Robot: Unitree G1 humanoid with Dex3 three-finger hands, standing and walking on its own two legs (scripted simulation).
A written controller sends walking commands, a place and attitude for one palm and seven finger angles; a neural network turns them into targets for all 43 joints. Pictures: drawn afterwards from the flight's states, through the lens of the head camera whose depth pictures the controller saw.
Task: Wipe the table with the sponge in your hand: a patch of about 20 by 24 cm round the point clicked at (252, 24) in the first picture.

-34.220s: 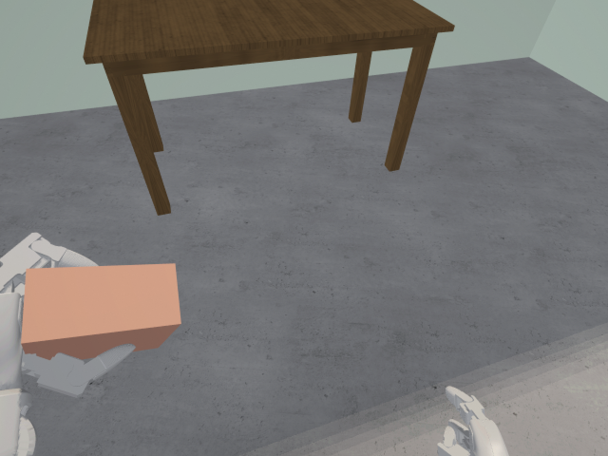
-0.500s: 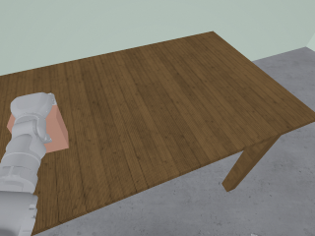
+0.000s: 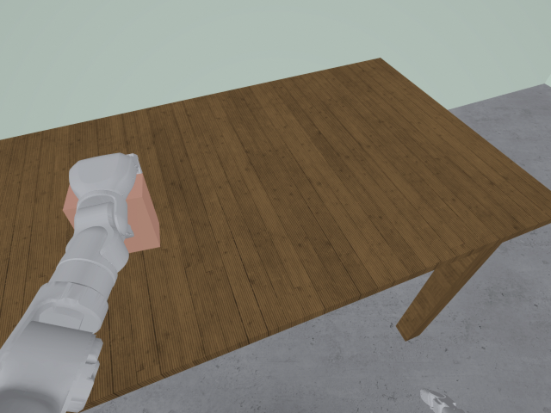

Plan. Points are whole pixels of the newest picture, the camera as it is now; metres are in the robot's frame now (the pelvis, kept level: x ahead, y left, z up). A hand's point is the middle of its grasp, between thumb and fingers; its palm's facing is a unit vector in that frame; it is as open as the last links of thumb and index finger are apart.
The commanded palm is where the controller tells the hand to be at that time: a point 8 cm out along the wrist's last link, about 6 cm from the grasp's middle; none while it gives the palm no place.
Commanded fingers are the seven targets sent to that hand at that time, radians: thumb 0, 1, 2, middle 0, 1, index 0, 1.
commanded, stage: slide across to the middle lane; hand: left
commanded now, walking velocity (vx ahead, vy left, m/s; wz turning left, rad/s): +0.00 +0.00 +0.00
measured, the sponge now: (121, 225) +0.40 +0.29 +0.03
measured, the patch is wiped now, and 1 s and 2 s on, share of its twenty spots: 0.50 0.70 0.85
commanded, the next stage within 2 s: wipe back along the middle lane in 0.22 s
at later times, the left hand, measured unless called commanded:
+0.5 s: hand (145, 199) +0.42 +0.24 +0.08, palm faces -0.04 -0.05 -1.00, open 10.3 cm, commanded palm +0.39 +0.23 +0.13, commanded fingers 0.00 0.10 1.30 -1.20 -1.60 -1.20 -1.60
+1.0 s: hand (137, 229) +0.36 +0.23 +0.07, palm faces -0.02 -0.03 -1.00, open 10.4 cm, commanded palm +0.33 +0.21 +0.11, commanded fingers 0.00 0.10 1.30 -1.20 -1.60 -1.20 -1.60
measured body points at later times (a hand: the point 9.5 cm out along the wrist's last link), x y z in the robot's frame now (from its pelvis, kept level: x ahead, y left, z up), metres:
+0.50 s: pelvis +0.02 -0.02 +0.00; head +0.03 -0.04 +0.45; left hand +0.41 +0.24 +0.13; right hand +0.15 -0.28 -0.12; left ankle +0.02 +0.10 -0.73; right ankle -0.03 -0.12 -0.73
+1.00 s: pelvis +0.00 -0.02 +0.00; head -0.01 -0.04 +0.45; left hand +0.35 +0.23 +0.13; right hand +0.20 -0.24 -0.10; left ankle +0.02 +0.10 -0.73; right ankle -0.03 -0.12 -0.73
